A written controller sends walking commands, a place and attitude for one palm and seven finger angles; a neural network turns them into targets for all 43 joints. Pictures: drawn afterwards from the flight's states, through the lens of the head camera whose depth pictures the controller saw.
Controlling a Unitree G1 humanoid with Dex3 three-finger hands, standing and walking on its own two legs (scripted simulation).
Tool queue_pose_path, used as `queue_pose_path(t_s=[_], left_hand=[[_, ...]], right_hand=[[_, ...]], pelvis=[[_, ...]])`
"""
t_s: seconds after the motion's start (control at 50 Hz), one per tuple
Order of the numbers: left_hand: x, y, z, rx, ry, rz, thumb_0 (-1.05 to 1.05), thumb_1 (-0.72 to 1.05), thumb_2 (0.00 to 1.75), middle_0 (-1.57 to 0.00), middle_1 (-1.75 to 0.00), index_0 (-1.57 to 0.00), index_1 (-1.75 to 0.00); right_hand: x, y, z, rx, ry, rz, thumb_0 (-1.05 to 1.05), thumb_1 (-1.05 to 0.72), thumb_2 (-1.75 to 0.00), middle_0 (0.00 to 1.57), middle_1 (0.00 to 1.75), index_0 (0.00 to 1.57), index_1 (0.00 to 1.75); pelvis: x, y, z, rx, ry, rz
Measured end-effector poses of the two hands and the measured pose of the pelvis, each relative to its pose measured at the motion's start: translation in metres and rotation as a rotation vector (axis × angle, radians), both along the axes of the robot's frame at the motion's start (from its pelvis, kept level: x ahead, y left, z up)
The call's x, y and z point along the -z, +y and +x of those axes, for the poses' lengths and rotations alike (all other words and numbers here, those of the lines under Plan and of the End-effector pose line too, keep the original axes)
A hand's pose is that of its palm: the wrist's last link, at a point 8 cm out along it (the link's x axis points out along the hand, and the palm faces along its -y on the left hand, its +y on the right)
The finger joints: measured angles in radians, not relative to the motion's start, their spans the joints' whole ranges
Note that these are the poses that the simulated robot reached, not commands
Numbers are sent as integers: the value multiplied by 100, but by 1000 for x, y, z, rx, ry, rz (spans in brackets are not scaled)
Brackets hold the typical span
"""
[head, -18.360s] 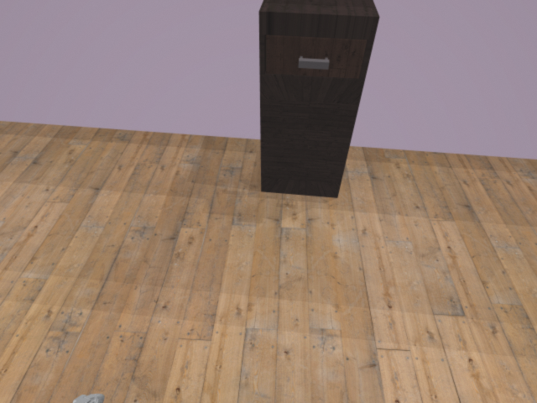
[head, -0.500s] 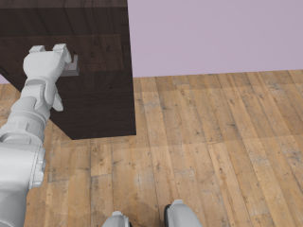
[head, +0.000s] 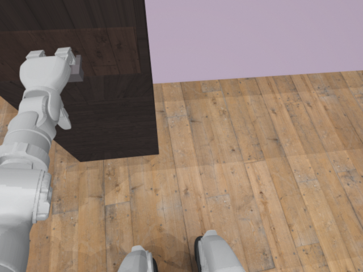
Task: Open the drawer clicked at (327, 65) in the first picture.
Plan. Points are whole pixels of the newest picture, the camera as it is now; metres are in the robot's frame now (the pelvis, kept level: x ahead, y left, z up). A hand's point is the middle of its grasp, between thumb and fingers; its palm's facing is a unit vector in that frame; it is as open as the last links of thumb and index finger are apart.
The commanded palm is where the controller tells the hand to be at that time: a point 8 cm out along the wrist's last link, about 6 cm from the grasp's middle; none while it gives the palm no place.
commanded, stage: lower the fingers behind the handle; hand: left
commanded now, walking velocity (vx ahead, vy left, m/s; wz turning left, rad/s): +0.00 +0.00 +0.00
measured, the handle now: (56, 67) +0.58 +0.23 +0.03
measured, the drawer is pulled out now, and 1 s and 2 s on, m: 0.00 0.00 0.11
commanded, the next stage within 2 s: close the thumb around the handle in 0.08 s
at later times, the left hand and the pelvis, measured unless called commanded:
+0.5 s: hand (58, 90) +0.53 +0.23 +0.01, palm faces -0.08 -0.03 -1.00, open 10.9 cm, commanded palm +0.52 +0.22 +0.06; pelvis +0.01 +0.00 +0.00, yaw +0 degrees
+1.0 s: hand (58, 90) +0.53 +0.23 +0.01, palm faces -0.09 -0.02 -1.00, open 5.9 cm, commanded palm +0.51 +0.22 +0.06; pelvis +0.01 +0.00 +0.00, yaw +0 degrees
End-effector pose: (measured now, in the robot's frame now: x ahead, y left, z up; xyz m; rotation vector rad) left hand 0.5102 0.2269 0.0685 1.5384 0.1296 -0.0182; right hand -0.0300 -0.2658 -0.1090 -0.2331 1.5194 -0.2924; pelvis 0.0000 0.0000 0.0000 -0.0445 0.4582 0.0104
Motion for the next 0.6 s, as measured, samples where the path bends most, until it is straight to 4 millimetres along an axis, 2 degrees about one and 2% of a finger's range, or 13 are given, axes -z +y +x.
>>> queue_pose_path(t_s=[0.3, 0.42, 0.6], left_hand=[[1, 4, -5, 19, -28, -3, 0, -44, 32, -32, -120, -32, -121], [0, 3, -4, 10, -23, 2, 0, -24, 41, -32, -122, -33, -123], [0, 3, 1, 11, -6, 0, 0, 21, 60, -36, -127, -36, -128]], right_hand=[[0, -7, 15, -22, -14, -8, 0, -90, -90, 21, 30, 20, 30], [-1, -8, 22, -28, -27, -11, 0, -90, -90, 21, 30, 20, 30], [-1, -6, 23, -25, -31, -15, 0, -90, -90, 21, 30, 20, 30]], pelvis=[[0, -1, 5, -1, -2, 1], [-2, -1, 6, -4, -4, 0], [-2, 0, 8, -3, -1, 1]])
